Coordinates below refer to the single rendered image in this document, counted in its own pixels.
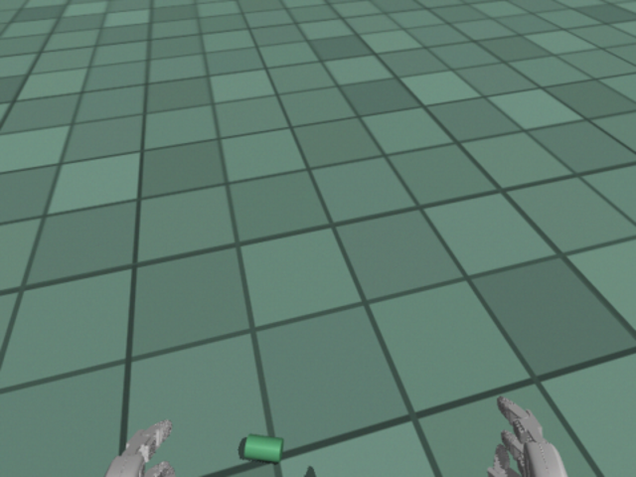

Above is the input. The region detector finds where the can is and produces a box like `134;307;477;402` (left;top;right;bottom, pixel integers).
244;434;283;463

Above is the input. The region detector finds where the right robot hand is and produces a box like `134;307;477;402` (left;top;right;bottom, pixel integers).
487;397;567;477

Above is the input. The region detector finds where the left robot hand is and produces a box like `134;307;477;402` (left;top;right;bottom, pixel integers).
104;419;176;477

